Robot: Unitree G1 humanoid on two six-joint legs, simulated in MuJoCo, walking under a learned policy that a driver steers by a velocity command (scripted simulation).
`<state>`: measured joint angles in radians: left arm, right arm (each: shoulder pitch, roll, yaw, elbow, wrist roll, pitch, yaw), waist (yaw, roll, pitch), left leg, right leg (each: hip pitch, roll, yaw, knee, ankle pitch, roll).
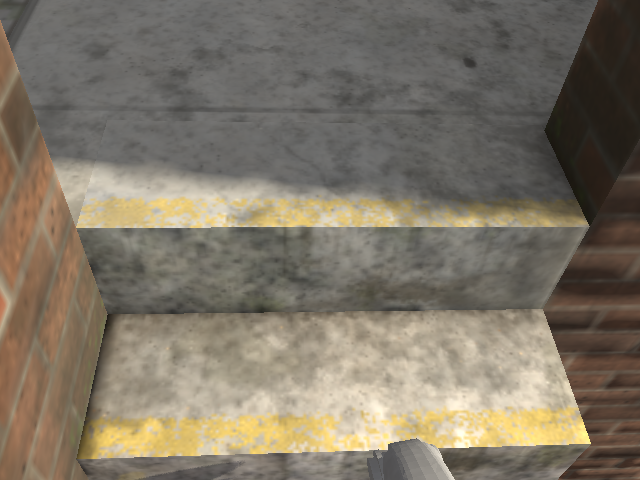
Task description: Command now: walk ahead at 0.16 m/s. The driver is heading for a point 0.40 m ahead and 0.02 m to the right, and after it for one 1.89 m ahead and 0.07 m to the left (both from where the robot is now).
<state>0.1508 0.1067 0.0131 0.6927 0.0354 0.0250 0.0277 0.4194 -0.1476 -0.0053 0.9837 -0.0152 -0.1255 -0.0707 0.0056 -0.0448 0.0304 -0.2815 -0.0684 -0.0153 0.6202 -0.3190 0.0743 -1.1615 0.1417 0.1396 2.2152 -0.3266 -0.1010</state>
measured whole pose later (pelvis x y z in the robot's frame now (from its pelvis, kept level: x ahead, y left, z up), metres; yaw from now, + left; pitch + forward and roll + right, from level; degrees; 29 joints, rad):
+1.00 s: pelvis +0.23 +0.05 +0.20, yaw +4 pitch +2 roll -2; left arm 0.34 0.20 0.09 0.87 -0.01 -0.07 0.03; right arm 0.14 -0.13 -0.01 0.74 -0.01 -0.08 -0.05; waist 0.00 -0.06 0.01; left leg -0.37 0.13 0.07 0.64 -0.27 -0.02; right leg -0.46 -0.05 0.08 1.10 -0.33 0.01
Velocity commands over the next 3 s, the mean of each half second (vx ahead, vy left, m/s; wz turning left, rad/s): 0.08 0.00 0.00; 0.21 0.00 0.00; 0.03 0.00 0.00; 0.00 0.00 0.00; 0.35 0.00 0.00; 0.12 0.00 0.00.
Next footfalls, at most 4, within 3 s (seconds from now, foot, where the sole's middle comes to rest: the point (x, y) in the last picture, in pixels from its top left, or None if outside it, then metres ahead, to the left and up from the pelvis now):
0.26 right None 0.25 -0.16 -0.56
0.96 left None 0.28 0.19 -0.56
1.46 right None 0.27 -0.16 -0.56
1.78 left None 0.23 0.07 -0.56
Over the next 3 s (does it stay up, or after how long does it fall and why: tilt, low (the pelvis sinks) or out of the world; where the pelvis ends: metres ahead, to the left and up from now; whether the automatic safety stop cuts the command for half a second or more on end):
stays up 0.34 -0.11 0.23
